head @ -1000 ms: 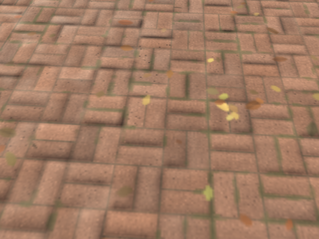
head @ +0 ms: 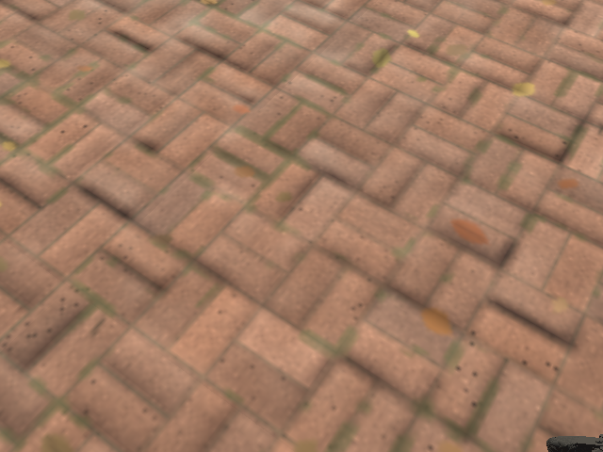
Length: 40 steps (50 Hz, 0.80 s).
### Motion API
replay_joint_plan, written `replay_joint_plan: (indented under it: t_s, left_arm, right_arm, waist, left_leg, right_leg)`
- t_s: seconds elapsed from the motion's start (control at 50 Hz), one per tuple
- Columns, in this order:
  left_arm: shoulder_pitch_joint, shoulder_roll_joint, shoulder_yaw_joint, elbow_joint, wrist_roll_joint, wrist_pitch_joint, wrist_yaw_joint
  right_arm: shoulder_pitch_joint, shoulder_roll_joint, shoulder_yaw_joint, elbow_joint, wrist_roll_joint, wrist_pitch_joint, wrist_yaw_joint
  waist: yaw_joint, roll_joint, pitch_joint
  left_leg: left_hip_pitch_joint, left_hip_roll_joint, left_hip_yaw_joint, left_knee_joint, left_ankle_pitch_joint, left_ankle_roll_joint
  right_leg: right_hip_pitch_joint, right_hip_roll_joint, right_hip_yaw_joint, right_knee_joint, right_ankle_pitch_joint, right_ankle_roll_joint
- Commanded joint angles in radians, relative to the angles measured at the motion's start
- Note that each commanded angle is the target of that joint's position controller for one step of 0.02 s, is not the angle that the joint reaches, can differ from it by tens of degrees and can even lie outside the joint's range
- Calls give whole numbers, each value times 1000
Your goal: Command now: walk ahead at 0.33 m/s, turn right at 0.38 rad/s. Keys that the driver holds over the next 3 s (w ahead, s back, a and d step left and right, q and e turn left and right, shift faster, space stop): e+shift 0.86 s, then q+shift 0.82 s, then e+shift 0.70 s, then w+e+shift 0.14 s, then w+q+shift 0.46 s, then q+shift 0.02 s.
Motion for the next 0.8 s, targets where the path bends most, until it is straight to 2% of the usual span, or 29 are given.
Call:
replay_joint_plan:
  t_s: [0.02, 0.04, 0.06, 0.1, 0.14, 0.16, 0.18, 0.2, 0.22, 0.24, 0.26, 0.28, 0.3, 0.34, 0.4, 0.46, 0.5, 0.54, 0.56, 0.58, 0.6, 0.62, 0.64, 0.66, 0.68, 0.7, 0.74, 0.8]
  left_arm:
    - [-124, 185, 51, -107, -8, 1, 17]
    - [-109, 215, 64, -108, -11, 10, 23]
    - [-92, 228, 71, -108, -18, 15, 27]
    - [-77, 208, 73, -115, -23, 23, 32]
    - [-80, 156, 66, -128, -23, 34, 39]
    - [-62, 105, 54, -135, -17, 39, 37]
    - [3, 25, 29, -149, 3, 44, 34]
    - [236, 34, 22, -138, -21, 52, 27]
    - [228, 112, 41, -128, -29, 74, 30]
    - [149, 146, 56, -130, -27, 95, 40]
    - [117, 157, 66, -128, -23, 115, 53]
    - [106, 159, 73, -134, -15, 133, 61]
    - [94, 143, 72, -149, -9, 144, 61]
    - [56, 94, 64, -182, -7, 148, 58]
    - [-21, 58, 49, -222, -5, 144, 39]
    - [-56, 66, 47, -240, -6, 148, 9]
    - [-72, 90, 55, -250, -8, 160, -7]
    - [-53, 96, 66, -245, -5, 170, -16]
    - [-27, 115, 79, -233, 2, 171, -10]
    - [18, 201, 107, -227, 7, 167, 5]
    - [-2, 347, 129, -269, 24, 153, 14]
    - [5, 300, 119, -284, 50, 123, 1]
    - [-26, 279, 109, -278, 48, 102, -1]
    - [-88, 248, 104, -283, 24, 97, 8]
    - [-140, 212, 91, -296, 4, 104, 18]
    - [-172, 196, 82, -311, 4, 111, 28]
    - [-173, 183, 77, -320, 11, 121, 41]
    - [-156, 195, 85, -322, 0, 128, 51]
  right_arm:
    - [53, 2, 19, -73, 5, -17, 2]
    - [37, -11, 16, -71, 8, -13, 5]
    - [29, -38, 6, -70, 9, -5, 7]
    - [3, -75, -11, -78, 6, 11, 0]
    - [17, -95, -26, -76, -12, 13, -10]
    - [57, -114, -35, -70, -25, 13, -19]
    - [129, -157, -40, -68, -40, 20, -34]
    - [108, -127, -30, -85, -51, 42, -24]
    - [42, -114, -40, -93, -21, 59, -21]
    - [5, -63, -31, -101, -5, 66, -23]
    - [-44, -50, -26, -103, -7, 69, -23]
    - [-88, -49, -27, -103, -14, 70, -23]
    - [-107, -64, -36, -96, -24, 68, -28]
    - [-101, -61, -44, -75, -25, 59, -39]
    - [-84, -73, -57, -52, -13, 57, -52]
    - [-90, -112, -75, -45, -4, 63, -46]
    - [-67, -134, -88, -32, 12, 61, -32]
    - [-59, -135, -94, -20, 34, 60, -21]
    - [-20, -107, -91, -2, 39, 61, -15]
    - [36, -68, -84, 15, 22, 69, -9]
    - [-1, -44, -72, -60, -20, 74, -14]
    - [-107, -88, -84, -77, -26, 72, -24]
    - [-115, -93, -87, -84, 0, 71, -31]
    - [-77, -94, -91, -61, 4, 71, -40]
    - [-52, -112, -96, -47, -6, 71, -48]
    - [-39, -112, -97, -39, -12, 70, -46]
    - [-20, -88, -91, -26, -5, 63, -37]
    - [-51, -55, -74, -28, 6, 59, -28]
  waist:
    - [-112, -43, -142]
    - [-109, -79, -169]
    - [-114, -91, -191]
    - [-124, -90, -175]
    - [-146, -78, -173]
    - [-159, -33, -192]
    - [-146, 168, -296]
    - [-48, 300, -478]
    - [-45, 260, -428]
    - [-62, 188, -320]
    - [-52, 139, -267]
    - [-32, 138, -219]
    - [-18, 145, -195]
    - [-20, 133, -193]
    - [-39, 113, -219]
    - [-40, 134, -225]
    - [-46, 146, -214]
    - [-24, 123, -210]
    - [-19, 72, -204]
    - [-23, -133, -161]
    - [-59, -421, -147]
    - [21, -263, -225]
    - [-11, -202, -203]
    - [-53, -140, -183]
    - [-75, -129, -179]
    - [-91, -136, -193]
    - [-97, -125, -227]
    - [-78, -125, -227]
  left_leg:
    - [154, -5, 4, -407, 171, -32]
    - [249, -39, 8, -487, 295, -37]
    - [318, -53, -13, -540, 400, -38]
    - [392, -36, -63, -615, 505, -27]
    - [471, 7, -82, -687, 567, 1]
    - [549, 76, -100, -721, 665, 34]
    - [724, 322, -284, -672, 1066, 122]
    - [779, 536, -490, -654, 1116, 270]
    - [708, 492, -500, -721, 838, 292]
    - [629, 407, -385, -759, 621, 257]
    - [539, 358, -312, -794, 499, 231]
    - [434, 330, -243, -823, 479, 226]
    - [352, 316, -182, -849, 479, 228]
    - [326, 303, -91, -871, 504, 236]
    - [373, 329, -18, -866, 543, 245]
    - [351, 344, 67, -857, 536, 217]
    - [375, 362, 100, -829, 516, 191]
    - [374, 356, 146, -744, 447, 132]
    - [327, 314, 184, -649, 337, 77]
    - [158, 217, 265, -415, 117, -10]
    - [-180, 54, 226, -127, -242, -94]
    - [-211, 31, 23, 31, -233, -71]
    - [-216, 37, -18, 46, -138, -38]
    - [-214, 53, -35, 15, -43, -25]
    - [-198, 60, -42, -22, 15, -27]
    - [-133, 46, -37, -29, 56, -35]
    - [-79, 8, -37, -89, 108, -51]
    - [-50, -30, -60, -275, 132, -69]
  right_leg:
    - [-51, -191, 230, -110, 712, -200]
    - [-81, -166, 220, -107, 634, -173]
    - [-92, -159, 236, -96, 518, -142]
    - [-118, -146, 277, -52, 342, -89]
    - [-142, -90, 290, 71, 209, -31]
    - [-190, -27, 253, 221, 71, 6]
    - [-325, 53, 143, 525, -441, 52]
    - [-361, 18, 119, 730, -623, 67]
    - [-409, -46, 73, 839, -526, 99]
    - [-463, -77, 45, 887, -455, 118]
    - [-460, -101, 37, 907, -394, 131]
    - [-424, -118, 35, 920, -357, 142]
    - [-379, -125, 18, 926, -313, 144]
    - [-352, -140, 0, 857, -257, 139]
    - [-314, -170, -4, 681, -182, 119]
    - [-182, -158, -48, 502, -126, 82]
    - [-131, -142, -79, 400, -129, 53]
    - [-36, -108, -115, 230, -65, 12]
    - [45, -78, -102, 154, -5, -21]
    - [163, -173, 86, 30, 287, -88]
    - [256, -409, 522, -24, 449, -280]
    - [219, -412, 541, -63, 345, -328]
    - [188, -364, 467, -77, 247, -280]
    - [164, -312, 405, -66, 177, -222]
    - [140, -293, 370, -51, 176, -191]
    - [90, -262, 337, -39, 219, -178]
    - [82, -226, 322, -21, 251, -171]
    - [103, -202, 374, 0, 206, -168]
Next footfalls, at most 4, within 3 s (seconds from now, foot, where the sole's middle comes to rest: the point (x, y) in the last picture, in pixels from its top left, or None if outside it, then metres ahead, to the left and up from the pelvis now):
0.16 left None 0.29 0.12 -0.78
0.56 right None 0.17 -0.13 -0.78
1.00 left None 0.34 0.01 -0.78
1.66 left None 0.32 0.10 -0.78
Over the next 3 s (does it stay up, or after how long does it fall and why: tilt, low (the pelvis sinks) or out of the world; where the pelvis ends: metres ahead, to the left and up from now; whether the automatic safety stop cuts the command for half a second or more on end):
stays up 0.49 -0.19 0.00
